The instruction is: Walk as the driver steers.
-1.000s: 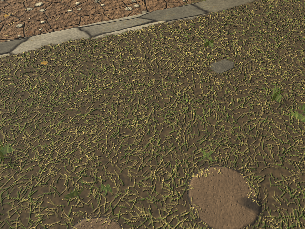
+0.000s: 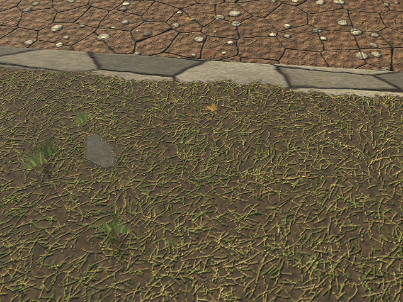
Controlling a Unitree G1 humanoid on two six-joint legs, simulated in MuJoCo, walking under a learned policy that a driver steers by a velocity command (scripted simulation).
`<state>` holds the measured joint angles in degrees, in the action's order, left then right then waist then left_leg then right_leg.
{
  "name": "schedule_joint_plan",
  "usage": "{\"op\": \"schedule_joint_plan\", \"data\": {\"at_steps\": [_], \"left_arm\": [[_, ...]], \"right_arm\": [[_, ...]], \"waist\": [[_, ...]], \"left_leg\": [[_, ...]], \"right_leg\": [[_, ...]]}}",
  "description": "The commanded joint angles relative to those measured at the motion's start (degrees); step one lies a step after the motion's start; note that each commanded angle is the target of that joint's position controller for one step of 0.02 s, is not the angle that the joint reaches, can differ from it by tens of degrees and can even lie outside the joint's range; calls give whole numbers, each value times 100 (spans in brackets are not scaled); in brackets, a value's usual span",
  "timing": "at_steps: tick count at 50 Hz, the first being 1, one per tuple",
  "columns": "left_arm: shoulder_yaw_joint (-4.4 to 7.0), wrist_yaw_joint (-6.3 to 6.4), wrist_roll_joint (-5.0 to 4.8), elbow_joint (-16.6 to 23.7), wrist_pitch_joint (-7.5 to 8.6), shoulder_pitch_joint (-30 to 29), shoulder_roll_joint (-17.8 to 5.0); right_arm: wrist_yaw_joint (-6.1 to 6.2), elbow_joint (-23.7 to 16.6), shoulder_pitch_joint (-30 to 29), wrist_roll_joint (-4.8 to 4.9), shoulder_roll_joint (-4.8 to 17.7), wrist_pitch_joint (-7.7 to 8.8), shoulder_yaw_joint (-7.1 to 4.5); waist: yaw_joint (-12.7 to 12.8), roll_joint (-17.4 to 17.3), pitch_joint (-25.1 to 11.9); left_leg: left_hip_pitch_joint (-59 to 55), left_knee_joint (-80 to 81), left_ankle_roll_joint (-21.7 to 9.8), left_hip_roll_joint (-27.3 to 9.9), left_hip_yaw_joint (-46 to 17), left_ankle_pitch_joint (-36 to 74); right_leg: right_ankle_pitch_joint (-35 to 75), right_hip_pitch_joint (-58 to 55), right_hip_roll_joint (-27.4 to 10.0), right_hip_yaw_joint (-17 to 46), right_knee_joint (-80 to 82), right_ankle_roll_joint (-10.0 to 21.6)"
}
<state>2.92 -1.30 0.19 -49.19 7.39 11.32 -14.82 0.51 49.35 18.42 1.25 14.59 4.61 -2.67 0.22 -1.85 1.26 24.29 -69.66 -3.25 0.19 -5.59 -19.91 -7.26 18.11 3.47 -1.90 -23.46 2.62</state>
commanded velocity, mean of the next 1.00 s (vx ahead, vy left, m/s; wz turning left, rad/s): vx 0.50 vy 0.00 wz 0.05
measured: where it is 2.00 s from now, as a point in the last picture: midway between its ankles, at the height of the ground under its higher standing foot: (199, 163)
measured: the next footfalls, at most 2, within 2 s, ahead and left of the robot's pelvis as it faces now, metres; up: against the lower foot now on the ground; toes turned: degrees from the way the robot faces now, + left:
left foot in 0.36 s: +0.36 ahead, +0.16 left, +0.00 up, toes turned +3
right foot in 0.92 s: +0.67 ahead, -0.06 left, +0.00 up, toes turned -2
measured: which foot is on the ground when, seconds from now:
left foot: up 0.00-0.34, down 0.36-0.94, up 0.96-1.00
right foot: down 0.00-0.36, up 0.38-0.90, down 0.92-1.00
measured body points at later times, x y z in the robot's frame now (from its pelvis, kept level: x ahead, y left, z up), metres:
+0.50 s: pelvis +0.27 +0.08 +0.00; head +0.30 +0.09 +0.45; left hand +0.33 +0.35 -0.14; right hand +0.40 -0.19 -0.10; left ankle +0.32 +0.16 -0.74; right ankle +0.20 -0.08 -0.65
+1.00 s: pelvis +0.55 +0.03 -0.01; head +0.58 +0.02 +0.44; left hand +0.73 +0.28 -0.11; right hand +0.54 -0.24 -0.15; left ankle +0.38 +0.16 -0.65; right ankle +0.63 -0.06 -0.74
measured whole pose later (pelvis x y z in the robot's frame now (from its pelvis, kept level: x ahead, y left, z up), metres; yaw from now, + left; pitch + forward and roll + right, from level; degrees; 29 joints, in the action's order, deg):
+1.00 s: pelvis +0.55 +0.03 -0.01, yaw +1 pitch +2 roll +0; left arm 2.3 -2.3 -0.4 -45.2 5.7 4.6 -14.5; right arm -0.1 53.4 22.0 1.3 15.0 4.7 -2.2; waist -1.9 -0.6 1.6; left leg 14.5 -61.3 -1.9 -0.1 -2.7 -26.1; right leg -8.7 25.4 1.0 -3.3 -31.6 3.6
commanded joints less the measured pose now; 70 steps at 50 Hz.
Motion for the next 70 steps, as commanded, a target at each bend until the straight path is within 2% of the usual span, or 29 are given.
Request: {"op": "schedule_joint_plan", "data": {"at_steps": [1, 6, 9, 12, 15, 17, 18, 19, 20, 21, 23, 24, 26, 29, 35, 40, 43, 45, 46, 47, 48, 49, 50, 51, 53, 57, 62, 66, 70], "left_arm": [[52, -26, 13, 142, 58, 183, -407], [137, 51, -74, -42, 0, 547, -807], [131, 67, -138, -141, -66, 815, -900], [123, 66, -181, -287, -135, 1132, -945], [147, 86, -186, -341, -234, 1119, -1045], [102, 103, -145, -307, -296, 998, -974], [-4, 116, -38, -148, -288, 928, -746], [-227, 89, -13, -29, -159, 1564, 1], [-133, 64, -154, -133, -30, 1531, -457], [-12, 46, -275, 23, 32, 991, -894], [9, 95, -141, 123, -9, 460, -783], [28, 103, -94, 123, -81, 514, -704], [2, 101, -83, 93, -220, 650, -465], [12, 126, -33, 266, -299, 221, -420], [-38, 31, -61, 611, -234, -995, -273], [-60, -121, -123, 954, -158, -1732, -314], [-13, -194, -118, 982, -105, -1542, -456], [187, -142, -95, 626, -100, -304, -798], [315, -77, -45, 369, -110, 814, -1173], [442, -60, 9, 236, -159, 1427, -1660], [301, -59, -44, 219, -181, 1462, -1192], [216, -45, -82, 273, -185, 974, -958], [165, -41, -85, 375, -191, 473, -812], [119, -67, -45, 409, -182, 146, -640], [83, -104, 22, 389, -124, -74, -478], [153, -25, 6, 156, -67, 241, -719], [164, 96, -62, -44, -159, 689, -843], [179, 114, -125, -278, -241, 1156, -907], [241, 176, -166, -344, -361, 1136, -1039]], "right_arm": [[-8, -408, 140, -35, 255, 56, -73], [-24, -791, -803, -122, 143, 67, 40], [-80, -933, -1389, -72, 150, 101, 70], [-150, -1132, -1851, -9, 254, 116, 58], [-218, -1243, -1866, -8, 440, 156, -7], [-190, -922, -748, -47, 785, 169, -210], [-131, -694, 375, -99, 1220, 160, -361], [-132, -600, 850, -163, 1821, 107, -482], [-163, -557, 987, -98, 1290, 108, -362], [-167, -630, 512, -78, 979, 131, -258], [-203, -763, -283, -113, 643, 128, -147], [-224, -768, -451, -150, 530, 146, -113], [-247, -672, -427, -137, 558, 211, -134], [-185, -467, -168, -126, 734, 240, -192], [-58, -136, 362, -70, 853, 150, -188], [-17, 182, 797, -40, 910, 25, -201], [17, 231, 693, -30, 1012, -54, -237], [27, 188, 489, -54, 997, -112, -214], [37, 54, 444, -124, 851, -102, -133], [-34, 10, 1171, -126, 137, 22, 80], [-63, 114, 1031, -48, 429, 169, 21], [-90, -81, 451, 111, 883, 239, -114], [-65, -184, 76, 113, 881, 251, -113], [-26, -215, -128, 17, 802, 220, -134], [9, -146, 132, -40, 572, 61, -145], [50, -296, -243, -103, 453, -61, -148], [-36, -562, -1266, -96, 284, 20, -82], [-153, -818, -2005, -38, 297, 73, -43], [-257, -928, -1959, -27, 537, 190, -109]], "waist": [[-102, 503, -277], [81, 446, -18], [283, 521, 63], [415, 593, 161], [238, 648, 139], [-368, 542, -498], [-810, 66, -1291], [-559, -1513, -1959], [-672, -1298, -2171], [-586, -855, -1280], [-266, -158, -577], [-74, -216, -457], [87, -256, -395], [70, -84, -151], [-311, -117, 132], [-504, -147, 373], [-283, -293, 193], [375, -329, -583], [789, -12, -1390], [580, 1414, -2277], [687, 1407, -2476], [597, 1103, -1480], [402, 665, -903], [224, 393, -495], [-104, 645, -344], [-130, 519, -70], [197, 479, 101], [464, 462, 305], [209, 610, 226]], "left_leg": [[1059, 278, 7, -659, -48, 316], [1316, 2046, 187, -783, 255, 1410], [923, 3062, 226, -560, 485, 2132], [855, 3551, 169, -463, 498, 2137], [560, 3935, -50, -340, 553, 1620], [-1019, 4187, -293, -59, 780, 1472], [-2629, 4111, -651, -873, -115, 1510], [-4567, 4630, -1540, -2220, -2684, 918], [-4628, 5216, -1702, -2355, -3730, 243], [-3932, 5248, -1394, -2133, -2880, 413], [-2480, 5506, -1100, -1623, -1585, 1432], [-2038, 5699, -1018, -1438, -1226, 1718], [-1636, 5971, -1071, -1315, -849, 2127], [-1610, 6179, -1119, -1286, -462, 2548], [-1847, 6301, -833, -1084, 88, 2236], [-2730, 5952, -785, -1429, 3, 2326], [-3014, 5470, -644, -1526, 15, 3324], [-2750, 4085, -438, -1161, 328, 5030], [-1638, 2548, -241, -872, 540, 4065], [862, 219, 211, 144, 670, 884], [1556, -538, 126, 210, -222, -1233], [2027, -769, 44, -134, -174, -906], [1906, -506, 23, -459, 38, -332], [1667, -148, 47, -645, 128, 36], [984, 290, 91, -859, 99, 427], [1354, 1089, 293, -941, 193, 1147], [1391, 2875, 319, -754, 394, 2500], [1405, 3634, 279, -577, 474, 2466], [885, 4136, 111, -390, 399, 1756]], "right_leg": [[374, -953, -1582, 1801, 1444, 1148], [849, -805, -1509, 1077, 1738, 1134], [848, -788, -1343, 703, 1641, 933], [628, -1186, -1563, 794, 1466, 851], [874, -1625, -1800, 889, 1071, 701], [2305, -1477, -1430, 524, -308, 460], [1627, -534, -1091, 189, -1993, 227], [-1479, 1780, -117, -33, -4145, -153], [-2497, 2548, -229, 750, -5048, -91], [-2056, 2936, -561, 747, -5218, 18], [-1149, 2492, -997, 578, -4626, -7], [-909, 2145, -1133, 612, -4348, -27], [-676, 1812, -1156, 552, -4071, -91], [-43, 2205, -1170, 532, -3366, -203], [1438, 2102, -931, 298, -1467, -190], [990, 2332, -795, 256, -804, -23], [389, 1736, -602, 96, -571, 187], [416, -107, -235, -212, -414, 453], [728, -1944, -970, 574, -671, 797], [-332, -4258, -2426, 3265, -311, 1726], [-805, -4298, -2609, 4409, 453, 1717], [-916, -3482, -2414, 3550, 589, 1404], [-530, -2518, -2205, 2780, 746, 1233], [-111, -1699, -1962, 2260, 966, 1144], [263, -871, -1638, 1654, 1334, 1064], [1032, -682, -1560, 1074, 1640, 1181], [1026, -1003, -1364, 590, 1698, 924], [817, -1548, -1574, 675, 1510, 915], [1193, -1965, -1837, 1052, 935, 781]]}}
